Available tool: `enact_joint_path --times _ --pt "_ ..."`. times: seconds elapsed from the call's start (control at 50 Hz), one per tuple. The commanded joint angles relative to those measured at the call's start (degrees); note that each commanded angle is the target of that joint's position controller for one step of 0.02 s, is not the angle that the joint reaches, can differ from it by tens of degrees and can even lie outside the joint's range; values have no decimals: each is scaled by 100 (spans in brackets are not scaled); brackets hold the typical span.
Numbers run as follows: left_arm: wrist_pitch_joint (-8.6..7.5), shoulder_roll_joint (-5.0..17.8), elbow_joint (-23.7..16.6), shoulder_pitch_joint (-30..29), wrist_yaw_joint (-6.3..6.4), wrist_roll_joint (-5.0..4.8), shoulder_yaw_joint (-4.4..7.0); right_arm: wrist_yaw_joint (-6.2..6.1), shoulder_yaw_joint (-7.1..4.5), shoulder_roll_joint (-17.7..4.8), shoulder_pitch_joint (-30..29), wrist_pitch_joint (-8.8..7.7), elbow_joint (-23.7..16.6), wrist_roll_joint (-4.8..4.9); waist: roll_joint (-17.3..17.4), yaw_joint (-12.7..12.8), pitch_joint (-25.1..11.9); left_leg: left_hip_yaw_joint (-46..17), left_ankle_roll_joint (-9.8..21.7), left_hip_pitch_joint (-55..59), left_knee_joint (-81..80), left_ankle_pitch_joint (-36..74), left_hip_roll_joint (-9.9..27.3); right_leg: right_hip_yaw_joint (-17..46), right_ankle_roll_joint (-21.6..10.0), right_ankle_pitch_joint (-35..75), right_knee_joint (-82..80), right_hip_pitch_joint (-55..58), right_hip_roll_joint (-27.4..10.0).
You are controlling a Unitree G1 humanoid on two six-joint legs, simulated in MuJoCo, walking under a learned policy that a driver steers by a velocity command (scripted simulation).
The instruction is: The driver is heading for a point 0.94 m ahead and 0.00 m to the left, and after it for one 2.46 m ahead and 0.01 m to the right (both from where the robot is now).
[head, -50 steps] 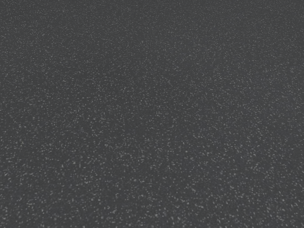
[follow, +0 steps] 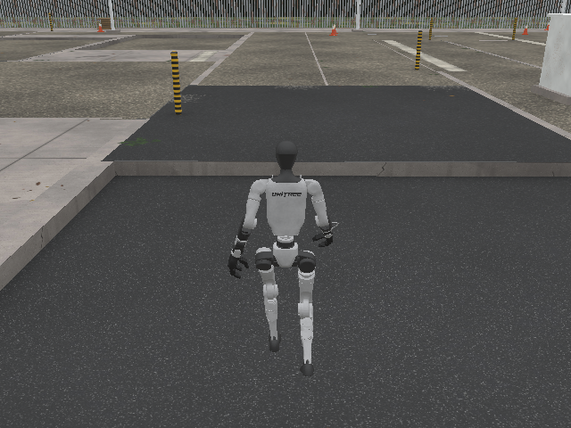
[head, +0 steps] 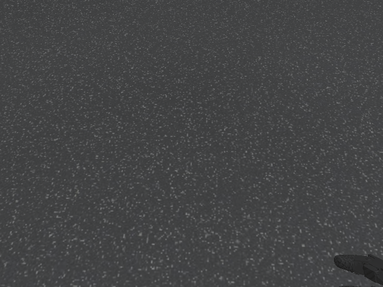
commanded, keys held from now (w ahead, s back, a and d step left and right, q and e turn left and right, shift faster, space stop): w+q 0.14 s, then w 0.74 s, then w+e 0.12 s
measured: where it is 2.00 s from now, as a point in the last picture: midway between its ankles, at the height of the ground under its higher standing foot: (197, 160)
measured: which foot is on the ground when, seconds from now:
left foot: down 0.00-0.48, up 0.50-0.94, down 0.96-1.00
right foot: up 0.00-0.44, down 0.46-0.98, up 1.00-1.00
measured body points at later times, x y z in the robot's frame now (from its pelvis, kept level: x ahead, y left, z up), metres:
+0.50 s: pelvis +0.28 -0.04 +0.01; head +0.30 -0.04 +0.46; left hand +0.45 +0.24 -0.05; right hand +0.36 -0.31 -0.11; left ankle +0.12 +0.06 -0.68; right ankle +0.38 -0.13 -0.71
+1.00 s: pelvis +0.54 +0.04 +0.01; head +0.57 +0.06 +0.46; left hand +0.47 +0.32 -0.12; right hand +0.81 -0.14 -0.05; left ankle +0.63 +0.16 -0.71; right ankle +0.40 -0.12 -0.68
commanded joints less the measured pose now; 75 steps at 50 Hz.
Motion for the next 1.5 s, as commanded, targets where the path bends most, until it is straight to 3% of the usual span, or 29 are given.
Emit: enact_joint_path --times 0.02,0.04,0.08,0.16,0.26,0.34,0.4,0.44,0.46,0.48,0.5,0.52,0.54,0.58,0.64,0.74,0.88,0.92,0.96,0.98,1.0,1.02,1.06,1.18,1.34,1.4,1.46,1.48,1.5 --pt "-413 894 -992 -601 -121 -222 117 -112 -326 -912 1489 -12 -15 -31 236 -802 -1143 -3895 1254 3970 -2102 -1755 1983 718 -120 542 2207 -3887 -175" --pt "-429 812 -1008 -731 -74 -119 112 -102 -298 -861 1149 -35 -66 -52 -232 -517 -654 -3407 1134 3004 -2223 -1176 1747 634 -94 812 1737 -3657 -374" --pt "-287 821 -964 -473 -15 17 166 -100 -253 -713 714 -69 -192 -156 17 -84 -410 -2787 1066 1856 -2465 -457 1351 651 8 1116 1264 -2988 -630" --pt "-96 609 -1058 -665 72 154 123 -169 -256 -745 815 -130 5 -85 183 -66 -214 -2060 1092 940 -2594 138 1088 401 369 1782 319 -2901 -657" --pt "-198 330 -1258 -1745 20 84 3 -238 -246 -826 1380 -101 357 -2 287 -631 -230 -1617 705 1133 -2373 107 919 282 420 3538 -1746 -2498 -431" --pt "-273 473 -1469 -2371 -111 -35 33 -235 -240 -894 1787 -44 589 24 323 -912 -98 -2013 715 1978 -2009 -115 1257 312 272 3220 -2499 -2688 -308" --pt "-328 614 -1516 -2232 -182 -45 98 -242 -241 -924 1855 40 677 -14 528 -769 -174 -2355 604 2596 -1592 551 1507 249 18 2347 -2863 -2455 -173" --pt "-361 809 -1316 -1376 -145 -11 218 -237 -192 -814 1738 73 669 -16 533 -285 -589 -2146 373 2549 -774 1746 1202 107 -314 2309 -3261 -1139 -72" --pt "-379 1109 -1208 -440 -100 69 311 -227 -86 -579 1637 46 554 -85 175 161 -1412 -1781 148 1927 625 1529 883 828 -741 2593 -3023 366 -827" --pt "-303 1602 -982 304 -98 107 484 -233 23 -255 2259 -55 508 2 -1317 165 -2230 -963 -344 -184 2656 -253 13 2997 -1656 1672 -3201 2509 -1926" --pt "-256 1162 -876 534 -155 -45 391 -230 -5 -512 2146 -121 496 9 -1548 264 -2111 -1174 -439 -1162 3416 -2421 31 4152 -1746 786 -3823 2648 -2246" --pt "-217 854 -896 223 -140 -78 289 -211 -110 -859 1658 -140 430 86 -955 285 -1261 -1236 -428 -1593 3779 -2062 335 3568 -1506 391 -3933 2025 -2095" --pt "-169 750 -979 -142 -130 -33 237 -203 -89 -802 1276 -140 345 54 -493 177 -797 -970 -436 -1563 3690 -1598 604 2902 -1357 678 -4052 1337 -1851" --pt "-162 556 -988 -540 -149 30 150 -187 -112 -653 1075 -121 298 -64 -421 -97 -239 -810 -495 -1257 3031 -1010 939 2132 -1268 1585 -4429 326 -1417" --pt "-218 611 -887 -631 -174 -16 163 -188 -61 -390 1236 -40 381 -74 -640 -288 -232 -608 -653 -890 2559 -668 1011 1448 -1329 2591 -4720 -182 -1171" --pt "-154 849 -625 -395 -107 -67 225 -158 35 -174 318 -114 189 -102 -481 -39 -104 -433 -749 -686 661 751 970 676 -1187 3251 -4867 -210 -956" --pt "12 1047 -216 107 -45 -155 290 23 -10 -330 -551 -214 -108 -11 -500 110 85 -438 -449 -402 -589 800 751 760 -994 3246 -4517 635 -1393" --pt "78 1121 -178 61 -18 -155 314 19 -92 -491 -221 -249 -60 -39 -544 -156 -112 -339 -299 311 -791 411 580 835 -878 4163 -3998 726 -1372" --pt "102 903 -279 -65 -6 -65 204 -88 -329 -996 1402 -253 330 -109 -307 -956 -1269 -571 82 2908 -727 624 904 503 -571 4320 -1981 -238 -835" --pt "14 284 -433 529 -34 -1 12 -146 -469 -1580 2114 -207 410 -213 938 -911 -2272 -2681 804 5341 -649 302 2456 95 -156 1869 260 -2462 -18" --pt "-69 317 -337 667 -47 -117 -5 -137 -397 -1257 2329 -155 490 -144 1535 -972 -2784 -4298 1104 5533 -1527 -827 2907 700 -82 -629 1308 -3339 263" --pt "-91 887 -422 131 -55 -282 173 -153 -289 -918 2006 -147 497 -99 918 -996 -1769 -3659 818 4736 -1771 -1448 2691 844 -113 -319 1714 -3809 -59" --pt "-39 841 -587 -471 -31 -204 198 -144 -164 -555 1203 -170 484 -107 458 -644 -653 -2353 558 3119 -2180 -964 2267 569 -97 585 1317 -3652 -506" --pt "275 426 -566 -397 12 -140 227 -153 -228 -517 761 -398 776 -212 354 -185 -112 -595 520 1997 -2886 752 1923 712 81 1825 619 -3254 -761" --pt "182 179 -1106 -1800 -268 -122 112 -285 -326 -893 1266 -215 1151 -117 65 -703 278 480 343 2886 -2856 1268 1972 106 -73 3108 -1636 -3437 -644" --pt "179 250 -1375 -2015 -382 -60 150 -337 -362 -1019 1249 -22 1208 -38 170 -651 281 757 172 3329 -2158 3015 2027 -264 -219 2604 -2079 -3273 -412" --pt "198 674 -1252 -957 -414 -49 384 -443 -419 -1192 1035 119 1104 65 455 -19 -509 899 -116 3377 -406 4957 1862 -611 -541 2105 -2319 -1810 209" --pt "203 968 -1071 -196 -329 -34 543 -447 -376 -1088 939 115 1056 94 246 419 -906 999 -365 2880 797 4335 1581 -512 -746 2868 -2897 -642 365" --pt "262 1476 -1039 90 -169 -32 650 -401 -221 -618 1260 54 935 -156 -873 298 -1408 969 -722 1320 2613 698 1103 850 -1136 5189 -2702 1008 -655"
Keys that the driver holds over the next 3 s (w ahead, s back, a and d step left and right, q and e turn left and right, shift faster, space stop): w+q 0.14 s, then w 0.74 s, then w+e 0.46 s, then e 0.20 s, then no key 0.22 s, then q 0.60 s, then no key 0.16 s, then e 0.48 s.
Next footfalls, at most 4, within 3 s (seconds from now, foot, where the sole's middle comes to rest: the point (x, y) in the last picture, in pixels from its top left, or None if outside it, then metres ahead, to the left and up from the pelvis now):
0.46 right None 0.42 -0.12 -0.75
0.96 left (165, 221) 0.67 0.17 -0.75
1.50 right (227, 158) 0.95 -0.06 -0.75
1.92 left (172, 147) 1.00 0.18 -0.75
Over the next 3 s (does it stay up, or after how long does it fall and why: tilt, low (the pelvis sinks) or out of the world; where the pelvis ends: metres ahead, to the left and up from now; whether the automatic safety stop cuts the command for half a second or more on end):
stays up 0.90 0.08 0.02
